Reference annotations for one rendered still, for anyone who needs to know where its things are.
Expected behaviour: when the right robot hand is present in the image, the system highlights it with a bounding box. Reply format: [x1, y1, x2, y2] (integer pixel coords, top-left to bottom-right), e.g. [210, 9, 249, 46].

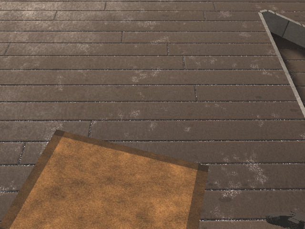
[265, 211, 305, 229]

